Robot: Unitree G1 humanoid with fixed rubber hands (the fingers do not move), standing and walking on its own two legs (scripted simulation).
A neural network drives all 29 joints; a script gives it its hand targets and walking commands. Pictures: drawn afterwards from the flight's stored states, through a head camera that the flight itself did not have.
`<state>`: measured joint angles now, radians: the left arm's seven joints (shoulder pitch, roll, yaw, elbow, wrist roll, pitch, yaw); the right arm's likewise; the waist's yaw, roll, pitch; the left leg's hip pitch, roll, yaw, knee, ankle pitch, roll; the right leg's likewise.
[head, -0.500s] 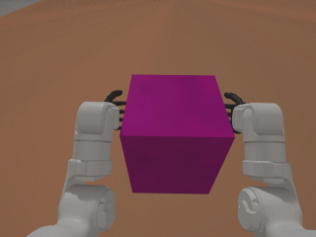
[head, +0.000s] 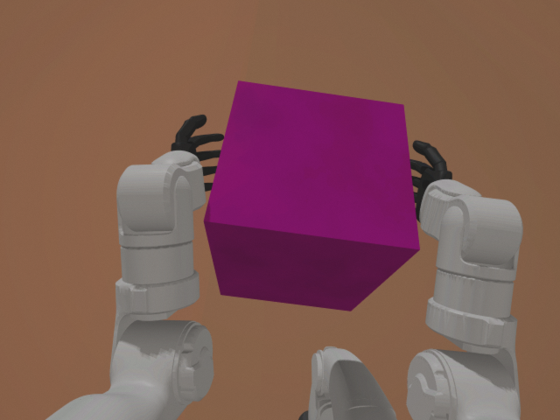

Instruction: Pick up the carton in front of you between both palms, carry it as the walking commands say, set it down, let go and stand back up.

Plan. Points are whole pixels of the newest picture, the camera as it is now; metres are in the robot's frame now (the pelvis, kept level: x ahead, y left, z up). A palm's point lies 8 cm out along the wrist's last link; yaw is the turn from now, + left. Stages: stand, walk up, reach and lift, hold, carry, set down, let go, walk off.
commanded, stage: carry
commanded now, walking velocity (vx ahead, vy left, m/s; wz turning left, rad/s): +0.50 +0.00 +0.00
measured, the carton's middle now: (301, 210) +0.39 -0.02 +0.07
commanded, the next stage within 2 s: none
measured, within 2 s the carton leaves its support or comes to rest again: neither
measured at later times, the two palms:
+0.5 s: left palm out of the picture +0.70 +0.20 +0.28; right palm out of the picture +0.71 -0.09 +0.25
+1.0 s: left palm out of the picture +0.95 +0.21 +0.16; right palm out of the picture +0.93 -0.09 +0.16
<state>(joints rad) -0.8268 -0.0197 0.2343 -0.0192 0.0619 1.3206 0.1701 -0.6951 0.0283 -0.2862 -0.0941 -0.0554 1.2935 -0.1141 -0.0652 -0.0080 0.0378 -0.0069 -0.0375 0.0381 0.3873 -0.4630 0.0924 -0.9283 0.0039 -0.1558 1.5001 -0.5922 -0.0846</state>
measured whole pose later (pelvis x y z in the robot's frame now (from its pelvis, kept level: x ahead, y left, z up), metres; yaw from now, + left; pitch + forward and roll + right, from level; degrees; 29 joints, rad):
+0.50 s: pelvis +0.33 +0.03 +0.08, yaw +0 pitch +4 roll +1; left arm -0.91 0.02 0.23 0.20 0.03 1.30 0.15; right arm -0.81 0.00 -0.30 0.07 -0.13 1.34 -0.07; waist 0.10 0.02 -0.07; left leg -0.71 0.06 0.07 0.69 -0.04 0.04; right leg -0.11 0.05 -0.10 0.40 -0.36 -0.09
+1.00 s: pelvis +0.65 +0.07 +0.09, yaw -4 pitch +4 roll -2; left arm -0.27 -0.16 0.16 -0.26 0.12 1.18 0.11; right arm -0.25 0.16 -0.18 -0.23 -0.11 1.16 -0.07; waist 0.01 0.01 -0.04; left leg -0.07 0.01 0.17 0.26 -0.28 0.05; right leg -0.62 -0.09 -0.10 0.63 -0.12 0.01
